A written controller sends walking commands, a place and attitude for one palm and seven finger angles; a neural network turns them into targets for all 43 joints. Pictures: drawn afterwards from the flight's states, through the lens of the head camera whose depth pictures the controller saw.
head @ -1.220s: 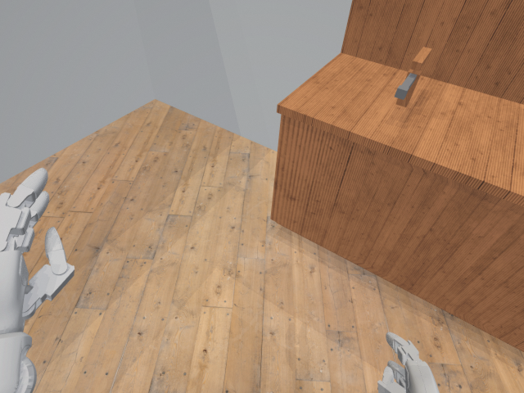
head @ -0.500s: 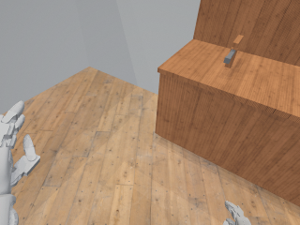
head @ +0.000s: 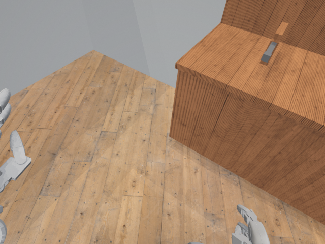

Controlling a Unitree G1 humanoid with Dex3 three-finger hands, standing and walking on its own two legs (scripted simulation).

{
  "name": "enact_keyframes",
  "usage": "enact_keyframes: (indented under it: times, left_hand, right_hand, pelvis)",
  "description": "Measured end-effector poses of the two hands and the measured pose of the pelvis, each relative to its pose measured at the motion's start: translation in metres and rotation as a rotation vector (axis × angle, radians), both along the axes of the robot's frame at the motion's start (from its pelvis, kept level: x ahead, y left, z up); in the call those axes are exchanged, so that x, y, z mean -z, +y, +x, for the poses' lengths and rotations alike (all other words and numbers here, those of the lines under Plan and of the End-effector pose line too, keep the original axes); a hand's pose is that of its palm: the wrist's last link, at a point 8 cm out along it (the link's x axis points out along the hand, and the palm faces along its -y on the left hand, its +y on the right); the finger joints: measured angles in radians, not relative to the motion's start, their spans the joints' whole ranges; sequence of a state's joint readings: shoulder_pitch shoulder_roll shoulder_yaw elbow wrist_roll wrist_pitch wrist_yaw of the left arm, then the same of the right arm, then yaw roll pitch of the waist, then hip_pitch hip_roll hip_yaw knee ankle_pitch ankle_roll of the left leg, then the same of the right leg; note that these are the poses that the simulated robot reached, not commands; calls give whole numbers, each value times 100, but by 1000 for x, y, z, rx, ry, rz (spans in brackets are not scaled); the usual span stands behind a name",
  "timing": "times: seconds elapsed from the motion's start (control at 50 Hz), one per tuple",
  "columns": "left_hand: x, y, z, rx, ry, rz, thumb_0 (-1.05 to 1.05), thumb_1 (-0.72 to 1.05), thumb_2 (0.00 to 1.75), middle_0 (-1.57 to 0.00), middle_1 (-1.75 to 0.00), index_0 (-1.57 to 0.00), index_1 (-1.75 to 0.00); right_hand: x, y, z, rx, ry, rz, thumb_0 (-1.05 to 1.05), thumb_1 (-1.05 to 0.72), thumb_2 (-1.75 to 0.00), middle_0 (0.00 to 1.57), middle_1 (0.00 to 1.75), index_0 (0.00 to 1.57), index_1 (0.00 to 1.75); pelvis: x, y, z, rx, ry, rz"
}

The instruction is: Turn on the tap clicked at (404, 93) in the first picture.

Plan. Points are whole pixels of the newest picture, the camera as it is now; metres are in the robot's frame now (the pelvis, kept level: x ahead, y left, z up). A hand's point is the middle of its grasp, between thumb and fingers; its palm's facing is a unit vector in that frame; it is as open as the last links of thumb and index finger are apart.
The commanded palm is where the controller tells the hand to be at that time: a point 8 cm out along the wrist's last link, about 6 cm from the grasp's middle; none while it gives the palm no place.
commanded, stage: turn to face it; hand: left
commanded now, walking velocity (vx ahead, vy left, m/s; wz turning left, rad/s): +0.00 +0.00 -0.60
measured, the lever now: (266, 57) +0.79 -0.38 +0.05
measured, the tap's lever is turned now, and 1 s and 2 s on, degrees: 0 0 0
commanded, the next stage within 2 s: take the last steps up to it in 1.44 s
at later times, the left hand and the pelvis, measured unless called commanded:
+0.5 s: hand (133, 109) +0.33 +0.09 +0.18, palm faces +0.11 -0.87 -0.48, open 7.4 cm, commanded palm +0.29 +0.16 +0.19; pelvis +0.07 -0.07 +0.00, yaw -14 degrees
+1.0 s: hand (146, 99) +0.35 +0.06 +0.20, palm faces -0.02 -0.90 -0.44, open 7.4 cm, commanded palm +0.33 +0.11 +0.19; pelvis +0.05 -0.05 +0.01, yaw -31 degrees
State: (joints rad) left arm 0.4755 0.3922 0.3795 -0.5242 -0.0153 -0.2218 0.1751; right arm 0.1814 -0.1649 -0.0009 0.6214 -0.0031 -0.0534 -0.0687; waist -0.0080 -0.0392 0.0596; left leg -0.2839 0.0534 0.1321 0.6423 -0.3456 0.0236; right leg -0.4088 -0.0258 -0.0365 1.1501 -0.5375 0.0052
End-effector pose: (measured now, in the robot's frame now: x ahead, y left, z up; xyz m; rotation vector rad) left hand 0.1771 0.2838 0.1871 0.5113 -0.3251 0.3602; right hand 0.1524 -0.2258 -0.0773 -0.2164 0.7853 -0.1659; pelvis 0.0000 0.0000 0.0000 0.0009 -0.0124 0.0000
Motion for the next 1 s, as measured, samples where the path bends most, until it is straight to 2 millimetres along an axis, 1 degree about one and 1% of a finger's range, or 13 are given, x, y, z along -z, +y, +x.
enact_keyframes:
  times: [0.08,0.16,0.26,0.32,0.38,0.42,0.52,0.6,0.66,0.72,0.84,0.88,1.0]
  left_hand:
    - [-21,-17,25,50,-40,4,2,89,90,-21,-31,-21,-31]
    - [-27,-35,52,82,-15,46,2,89,90,-21,-30,-21,-31]
    - [-10,-59,93,79,54,96,1,89,90,-21,-30,-21,-31]
    - [6,-82,112,98,54,60,1,89,90,-21,-30,-21,-31]
    - [15,-108,124,160,82,5,2,89,90,-21,-30,-21,-31]
    - [12,-125,128,222,89,3,2,89,90,-21,-31,-21,-31]
    - [-24,-150,131,351,12,90,2,88,90,-22,-31,-22,-31]
    - [-46,-148,138,359,-49,148,2,88,90,-22,-31,-22,-31]
    - [-41,-139,147,323,-29,116,1,88,90,-22,-31,-22,-31]
    - [-23,-133,154,295,28,41,1,89,90,-21,-31,-22,-31]
    - [8,-147,154,389,80,-90,2,89,90,-21,-30,-21,-31]
    - [5,-155,153,442,62,-76,2,89,90,-21,-30,-21,-31]
    - [-27,-168,157,501,-8,34,2,88,90,-21,-31,-22,-31]
  right_hand:
    - [-10,14,25,-25,-34,59,1,-90,-90,20,30,20,30]
    - [-11,11,45,-18,-75,107,1,-90,-90,20,30,20,30]
    - [12,-20,65,15,-101,142,1,-90,-90,21,30,20,30]
    - [29,-47,70,26,-70,118,1,-90,-90,21,30,20,30]
    - [26,-75,62,69,-33,84,1,-90,-90,20,30,20,30]
    - [20,-92,52,106,-15,58,1,-91,-90,20,30,20,30]
    - [3,-124,21,207,20,0,1,-91,-90,20,30,20,30]
    - [-2,-136,-2,288,30,-10,1,-91,-90,20,30,19,30]
    - [-4,-135,-15,340,27,4,1,-91,-90,20,30,19,30]
    - [-5,-128,-26,370,24,20,1,-91,-90,20,30,19,30]
    - [-10,-102,-44,368,33,16,1,-91,-90,20,30,19,30]
    - [-12,-93,-49,371,15,17,1,-91,-90,20,30,19,30]
    - [-6,-73,-67,438,-26,115,1,-90,-90,20,30,20,30]
  pelvis:
    - [-10,-5,21,27,4,-18]
    - [-11,-16,42,71,-2,-18]
    - [8,-42,67,105,-24,-5]
    - [19,-53,67,135,-33,-3]
    - [15,-60,64,176,-29,17]
    - [10,-64,64,198,-20,26]
    - [0,-72,69,254,8,46]
    - [-5,-71,74,300,26,54]
    - [-8,-68,76,331,29,56]
    - [-10,-63,74,362,29,54]
    - [-7,-48,60,415,21,49]
    - [-7,-45,54,440,9,42]
    - [-12,-47,49,535,20,-5]
